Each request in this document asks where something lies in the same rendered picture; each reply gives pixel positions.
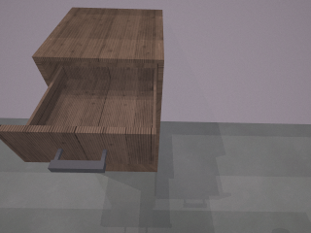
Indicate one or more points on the drawer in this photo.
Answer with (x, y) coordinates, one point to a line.
(88, 109)

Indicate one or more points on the cabinet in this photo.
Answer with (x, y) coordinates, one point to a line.
(108, 37)

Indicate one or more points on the handle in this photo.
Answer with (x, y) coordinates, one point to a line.
(78, 166)

